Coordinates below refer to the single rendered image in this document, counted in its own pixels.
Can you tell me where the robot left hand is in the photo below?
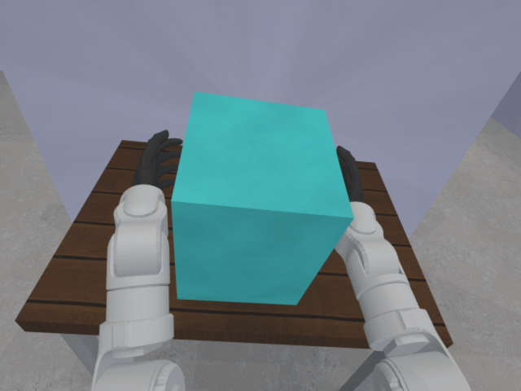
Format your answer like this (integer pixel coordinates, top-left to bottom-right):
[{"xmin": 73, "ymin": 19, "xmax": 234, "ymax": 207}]
[{"xmin": 132, "ymin": 130, "xmax": 183, "ymax": 190}]

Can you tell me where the right robot upper arm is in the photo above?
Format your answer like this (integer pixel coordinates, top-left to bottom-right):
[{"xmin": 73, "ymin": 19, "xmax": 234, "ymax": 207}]
[{"xmin": 373, "ymin": 351, "xmax": 469, "ymax": 391}]

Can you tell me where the table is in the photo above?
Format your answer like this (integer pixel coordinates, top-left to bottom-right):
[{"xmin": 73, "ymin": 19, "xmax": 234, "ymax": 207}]
[{"xmin": 15, "ymin": 140, "xmax": 453, "ymax": 391}]

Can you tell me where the left robot upper arm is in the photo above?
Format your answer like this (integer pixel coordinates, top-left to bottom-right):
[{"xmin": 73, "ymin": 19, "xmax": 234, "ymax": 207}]
[{"xmin": 94, "ymin": 359, "xmax": 186, "ymax": 391}]

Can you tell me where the left robot forearm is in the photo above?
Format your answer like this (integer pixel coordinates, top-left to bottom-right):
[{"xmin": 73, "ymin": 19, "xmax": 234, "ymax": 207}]
[{"xmin": 90, "ymin": 184, "xmax": 174, "ymax": 391}]

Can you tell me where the robot right hand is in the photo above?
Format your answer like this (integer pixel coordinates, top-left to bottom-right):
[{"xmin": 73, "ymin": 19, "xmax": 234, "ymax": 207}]
[{"xmin": 336, "ymin": 146, "xmax": 365, "ymax": 203}]

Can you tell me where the right robot forearm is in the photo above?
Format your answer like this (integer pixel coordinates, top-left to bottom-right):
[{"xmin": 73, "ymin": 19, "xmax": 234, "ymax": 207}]
[{"xmin": 335, "ymin": 202, "xmax": 471, "ymax": 391}]

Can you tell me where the carton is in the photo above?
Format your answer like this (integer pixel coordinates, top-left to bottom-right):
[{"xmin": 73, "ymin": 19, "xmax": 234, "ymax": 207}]
[{"xmin": 171, "ymin": 92, "xmax": 354, "ymax": 305}]

